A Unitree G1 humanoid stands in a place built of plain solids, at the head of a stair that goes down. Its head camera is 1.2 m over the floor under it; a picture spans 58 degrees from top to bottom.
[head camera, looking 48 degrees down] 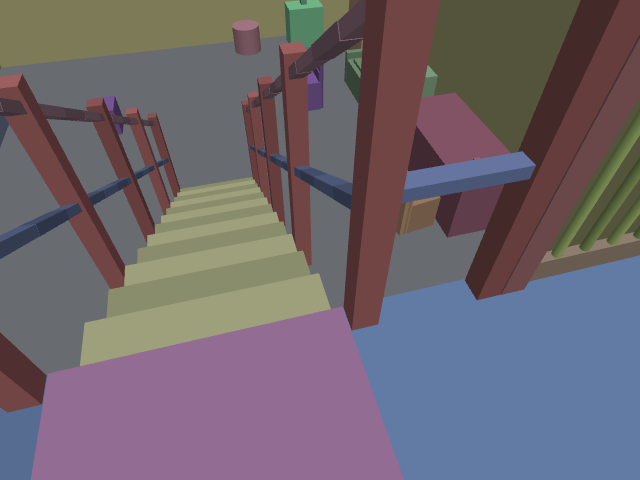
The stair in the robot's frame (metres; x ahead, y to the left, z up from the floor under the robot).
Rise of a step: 0.19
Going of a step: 0.30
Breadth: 0.90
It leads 15 degrees to the left of straight ahead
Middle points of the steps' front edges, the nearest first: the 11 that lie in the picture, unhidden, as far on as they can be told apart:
0.67 0.36 0.00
0.96 0.44 -0.19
1.25 0.51 -0.39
1.54 0.59 -0.58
1.83 0.67 -0.77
2.11 0.75 -0.97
2.40 0.82 -1.16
2.69 0.90 -1.36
2.98 0.98 -1.55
3.27 1.05 -1.74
3.56 1.13 -1.94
